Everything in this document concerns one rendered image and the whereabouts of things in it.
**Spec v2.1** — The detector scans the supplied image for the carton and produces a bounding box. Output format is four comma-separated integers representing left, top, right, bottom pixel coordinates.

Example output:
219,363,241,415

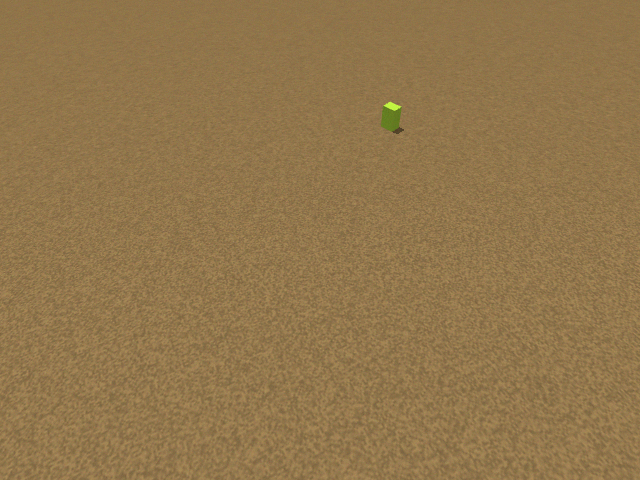
381,102,402,132

